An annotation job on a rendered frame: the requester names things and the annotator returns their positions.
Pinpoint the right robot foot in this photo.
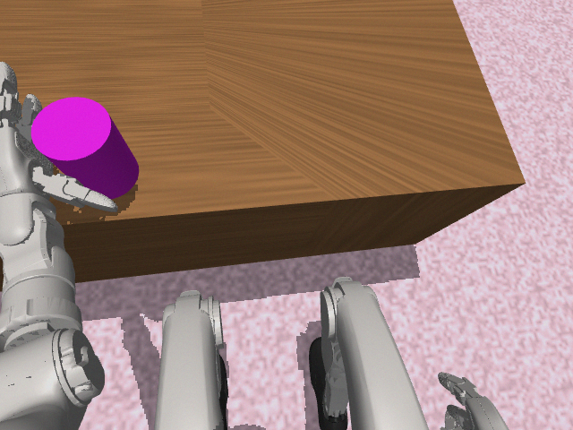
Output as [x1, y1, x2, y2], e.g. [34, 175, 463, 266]
[309, 337, 347, 430]

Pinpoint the left robot hand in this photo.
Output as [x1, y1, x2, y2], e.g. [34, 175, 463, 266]
[0, 62, 118, 212]

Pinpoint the can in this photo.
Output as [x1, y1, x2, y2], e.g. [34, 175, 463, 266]
[31, 97, 139, 199]

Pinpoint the left robot arm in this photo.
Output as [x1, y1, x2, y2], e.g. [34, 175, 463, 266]
[0, 192, 105, 430]

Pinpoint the right robot hand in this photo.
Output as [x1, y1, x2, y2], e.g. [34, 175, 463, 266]
[438, 373, 509, 430]

